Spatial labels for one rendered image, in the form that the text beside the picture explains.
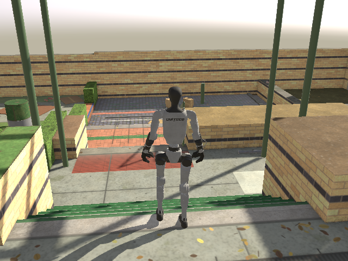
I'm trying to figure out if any robot head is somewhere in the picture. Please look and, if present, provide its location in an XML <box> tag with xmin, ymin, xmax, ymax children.
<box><xmin>166</xmin><ymin>86</ymin><xmax>184</xmax><ymax>113</ymax></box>

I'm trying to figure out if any left robot hand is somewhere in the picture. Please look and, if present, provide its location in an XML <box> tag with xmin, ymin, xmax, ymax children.
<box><xmin>141</xmin><ymin>152</ymin><xmax>154</xmax><ymax>163</ymax></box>

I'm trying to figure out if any right robot forearm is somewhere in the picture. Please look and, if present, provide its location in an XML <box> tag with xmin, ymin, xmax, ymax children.
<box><xmin>195</xmin><ymin>132</ymin><xmax>204</xmax><ymax>153</ymax></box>

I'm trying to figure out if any left robot forearm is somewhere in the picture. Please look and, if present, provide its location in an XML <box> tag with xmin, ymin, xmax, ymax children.
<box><xmin>142</xmin><ymin>132</ymin><xmax>154</xmax><ymax>153</ymax></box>

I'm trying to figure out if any left robot upper arm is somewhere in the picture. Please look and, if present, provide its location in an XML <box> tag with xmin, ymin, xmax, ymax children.
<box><xmin>149</xmin><ymin>110</ymin><xmax>164</xmax><ymax>141</ymax></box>

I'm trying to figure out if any robot left thigh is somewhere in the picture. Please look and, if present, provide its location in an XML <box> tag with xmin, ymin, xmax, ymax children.
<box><xmin>155</xmin><ymin>151</ymin><xmax>166</xmax><ymax>186</ymax></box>

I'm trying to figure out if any right robot hand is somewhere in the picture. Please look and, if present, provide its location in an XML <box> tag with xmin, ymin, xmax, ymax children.
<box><xmin>192</xmin><ymin>151</ymin><xmax>204</xmax><ymax>163</ymax></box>

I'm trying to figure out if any right robot upper arm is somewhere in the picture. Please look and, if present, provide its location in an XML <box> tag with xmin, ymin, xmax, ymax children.
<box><xmin>186</xmin><ymin>110</ymin><xmax>201</xmax><ymax>140</ymax></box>

